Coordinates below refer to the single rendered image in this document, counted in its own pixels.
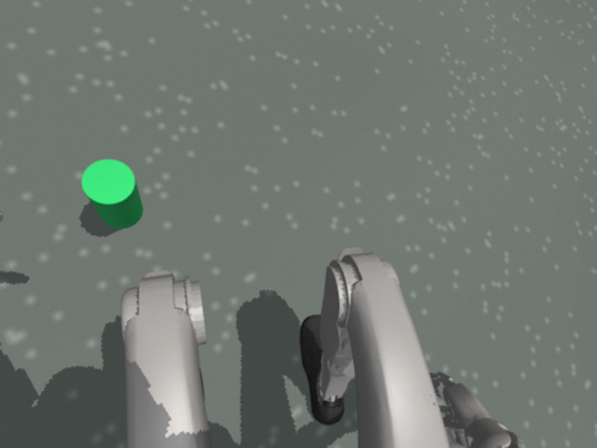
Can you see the right robot foot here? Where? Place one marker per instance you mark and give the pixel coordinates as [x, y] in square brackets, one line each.
[327, 413]

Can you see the can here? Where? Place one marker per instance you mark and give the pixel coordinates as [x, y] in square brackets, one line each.
[111, 187]

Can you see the right robot hand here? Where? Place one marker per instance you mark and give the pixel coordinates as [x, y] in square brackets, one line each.
[463, 407]

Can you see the right robot arm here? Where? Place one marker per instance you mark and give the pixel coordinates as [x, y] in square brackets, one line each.
[489, 433]

